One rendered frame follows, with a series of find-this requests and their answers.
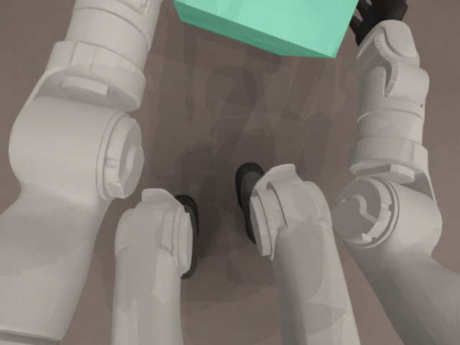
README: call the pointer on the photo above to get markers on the left robot thigh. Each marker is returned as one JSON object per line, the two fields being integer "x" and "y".
{"x": 146, "y": 301}

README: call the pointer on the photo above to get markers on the robot left forearm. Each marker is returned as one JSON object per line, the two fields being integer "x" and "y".
{"x": 101, "y": 62}

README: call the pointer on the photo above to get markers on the robot right forearm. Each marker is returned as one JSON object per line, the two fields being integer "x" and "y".
{"x": 392, "y": 95}

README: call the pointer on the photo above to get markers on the carton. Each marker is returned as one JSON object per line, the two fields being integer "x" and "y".
{"x": 304, "y": 28}

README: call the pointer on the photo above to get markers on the right robot upper arm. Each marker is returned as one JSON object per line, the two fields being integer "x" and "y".
{"x": 390, "y": 231}

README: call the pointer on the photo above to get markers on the right robot hand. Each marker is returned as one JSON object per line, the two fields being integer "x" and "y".
{"x": 380, "y": 10}

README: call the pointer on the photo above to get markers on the left robot upper arm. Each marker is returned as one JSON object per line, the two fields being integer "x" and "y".
{"x": 71, "y": 160}

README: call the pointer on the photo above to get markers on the robot right shin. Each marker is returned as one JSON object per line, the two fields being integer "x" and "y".
{"x": 288, "y": 171}

